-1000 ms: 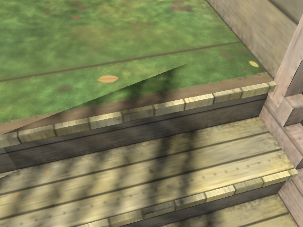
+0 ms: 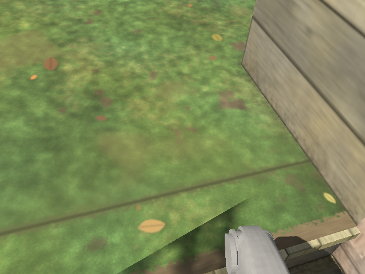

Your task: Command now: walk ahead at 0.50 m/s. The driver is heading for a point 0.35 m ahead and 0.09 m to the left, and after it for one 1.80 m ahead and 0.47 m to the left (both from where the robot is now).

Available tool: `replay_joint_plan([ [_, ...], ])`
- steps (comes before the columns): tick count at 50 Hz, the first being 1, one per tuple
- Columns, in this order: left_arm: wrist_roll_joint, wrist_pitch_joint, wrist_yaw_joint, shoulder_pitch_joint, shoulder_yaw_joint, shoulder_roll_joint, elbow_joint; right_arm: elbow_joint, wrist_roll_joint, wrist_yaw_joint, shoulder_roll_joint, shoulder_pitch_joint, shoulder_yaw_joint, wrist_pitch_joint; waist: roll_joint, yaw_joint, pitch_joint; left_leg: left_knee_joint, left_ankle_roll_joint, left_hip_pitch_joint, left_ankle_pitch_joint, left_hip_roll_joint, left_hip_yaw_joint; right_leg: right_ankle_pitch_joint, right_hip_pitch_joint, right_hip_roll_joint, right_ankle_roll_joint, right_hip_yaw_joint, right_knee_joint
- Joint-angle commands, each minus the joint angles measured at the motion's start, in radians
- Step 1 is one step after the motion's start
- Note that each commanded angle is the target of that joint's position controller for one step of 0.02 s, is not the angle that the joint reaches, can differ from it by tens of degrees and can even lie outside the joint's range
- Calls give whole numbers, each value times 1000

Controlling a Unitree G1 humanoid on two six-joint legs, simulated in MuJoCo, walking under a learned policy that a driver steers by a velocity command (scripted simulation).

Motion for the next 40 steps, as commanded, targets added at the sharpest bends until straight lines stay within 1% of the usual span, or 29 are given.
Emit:
replay_joint_plan([
  [1, 15, 27, -15, -467, 4, 36, -207, 43, 39, 22, -49, 132, 13, -14, 99, -25, 82, -389, 155, -92, 198, 228, -171, -138, 62, -106, -21, -159, -268],
  [2, -10, 6, 17, -293, -22, -90, -167, -24, 187, -129, -105, 104, -48, -43, 20, -29, 154, -497, 120, -83, 278, 173, -120, -379, 372, -47, 102, -287, -330],
  [3, -42, -13, 30, -247, -36, -114, -140, -15, 204, -180, -127, 70, -38, -52, 33, 13, 151, -488, 95, -161, 587, 166, -54, -431, 649, -42, 112, -273, -554],
  [4, -58, -10, 43, -150, -30, -104, -103, -26, 215, -195, -160, 68, -39, -60, 75, 63, 50, -369, 95, -95, 1291, 202, -7, -464, 847, 31, 99, -323, -580],
  [5, 30, 56, -65, -391, -28, -13, -243, 25, 53, -2, -246, 105, -11, -49, 417, 162, -44, -318, 262, -31, 1906, 349, -103, -339, 745, 46, 73, -226, -611],
  [6, 30, 69, -78, -317, 10, 98, -229, -18, 113, 66, -326, 1, -68, -51, 312, 198, -24, -196, 249, 249, 2160, 307, -43, -428, 657, 101, 81, -240, -868],
  [7, -13, -1, 4, 128, 47, 105, -47, -87, 220, -93, -300, 7, -109, -90, 176, 224, -214, 88, 139, 341, 2115, 275, 34, -643, 1048, 146, 67, -260, -907],
  [8, 49, 52, -31, 168, 33, 152, -47, 42, 25, 41, -296, 117, -84, -59, 206, 286, -422, 308, 186, 67, 2027, 272, -92, -62, 1293, 26, -45, 69, -1065],
  [9, 18, 38, -25, 321, 46, 221, 21, -37, -21, 73, -200, 221, -76, -44, -99, 223, -503, 542, 179, -290, 1368, 104, -196, -237, 1662, -148, -213, 529, -1370],
  [10, 66, 48, -31, 466, 90, 285, 80, 6, 51, 91, -193, 48, -109, -6, -263, 330, -285, 1216, 94, -498, 596, -95, -287, -482, 1430, -268, -250, 913, -1694],
  [11, 44, 7, -36, 386, 82, 232, 123, -17, 89, 82, -142, -28, -112, -3, -49, 251, -60, 1582, 94, -748, 614, -73, -373, -757, 1281, -291, -136, 911, -1742],
  [12, 15, -32, -36, 261, 80, 209, 140, -64, 104, 40, -119, -129, -107, -11, -2, 191, 12, 1784, 87, -896, 543, -69, -341, -670, 1214, -312, -165, 836, -1715],
  [13, 13, -59, -40, 172, 60, 124, 176, -94, 106, 2, -95, -189, -97, -14, 95, 136, -21, 1842, 114, -937, 484, -85, -343, -404, 1210, -308, -135, 672, -1676],
  [15, 55, -101, -71, 70, 7, -20, 230, -153, 120, -37, -63, -231, -76, 22, 152, 10, -19, 1750, 169, -948, 515, -23, -293, -117, 1136, -253, -18, 278, -1668],
  [17, 50, -130, -56, 62, 26, 5, 247, -164, 128, -30, 15, -268, -55, 53, -39, -43, 39, 1871, 178, -1019, 187, 3, -155, -23, 1142, -198, 15, 21, -1759],
  [19, 92, -135, -29, 112, 16, -8, 287, -210, 135, -36, 45, -332, -22, 49, -58, -57, 41, 2021, 220, -1127, 66, 13, -115, -102, 1132, -167, 73, -49, -1782],
  [21, 131, -128, -21, 165, 28, 59, 295, -284, 143, -40, 16, -473, -7, 35, 21, -26, 30, 1889, 225, -1123, 123, 18, -60, -116, 1121, -131, 88, -122, -1820],
  [22, 147, -117, -24, 207, 24, 93, 298, -364, 142, -51, -54, -594, -7, 42, 15, -10, -26, 1648, 200, -1094, 238, 50, -22, -86, 1164, -130, 108, -139, -1841],
  [25, 91, -107, -56, 208, 54, 217, 259, -438, 138, -46, -195, -791, -25, 119, -109, 34, -21, 1145, 100, -834, -103, 52, 58, 161, 1139, -222, 44, -175, -2064],
  [27, 69, -171, -39, 224, 71, 288, 223, -388, 112, -30, -144, -640, -24, 118, -101, -28, -52, 1070, 51, -764, -4, 11, 135, 907, 1346, -280, 51, -219, -1908],
  [29, 11, -182, -23, 317, 97, 323, 217, -378, 95, -27, -97, -578, -4, 100, -137, -9, -80, 811, 59, -835, -50, -47, 116, 1252, 1693, -337, 60, -204, -1740],
  [30, 14, -169, -25, 343, 105, 317, 196, -366, 102, -39, -138, -538, -14, 91, -119, 6, -146, 805, 115, -753, 286, -40, 5, 1281, 1707, -294, 72, -225, -1627],
  [32, 39, -148, -24, 306, 118, 304, 128, -361, 123, -89, -258, -391, -44, 97, 29, -21, -320, 586, 195, -346, 151, 2, -332, 866, 1370, -163, 115, -151, -1435],
  [33, 49, -131, -33, 173, 111, 211, 75, -377, 86, -111, -341, -340, -68, 90, 225, -77, -269, 277, 260, -248, -56, 96, -600, -38, 1084, -3, 193, -116, -1125],
  [34, 27, -106, -45, 155, 112, 214, 77, -373, 73, -116, -388, -298, -94, 66, 263, -121, -331, 92, 285, -219, -246, 131, -861, -242, 954, 59, 234, 132, -542],
  [35, 19, -98, -43, 174, 110, 202, 78, -340, 78, -112, -371, -330, -98, 36, 252, -88, -243, 90, 223, -256, -352, 103, -817, -197, 795, 105, 222, 322, -349],
  [37, 38, -110, -18, 181, 83, 173, 75, -291, 129, -91, -290, -477, -77, -24, 76, 39, -54, 154, 173, -343, -355, 50, -676, -186, 632, 89, 228, 307, -283],
  [39, 49, -105, 30, 182, 75, 188, 71, -307, 141, -93, -196, -601, -52, -40, -12, 107, -72, 124, 163, -382, -67, 11, -568, -242, 679, 52, 241, 266, -343],
  [40, 36, -99, 47, 91, 45, 126, -62, -315, 145, -99, -155, -476, -45, -12, 14, 89, -55, 96, 127, -281, 70, 3, -589, -334, 726, 70, 251, 113, -205],
])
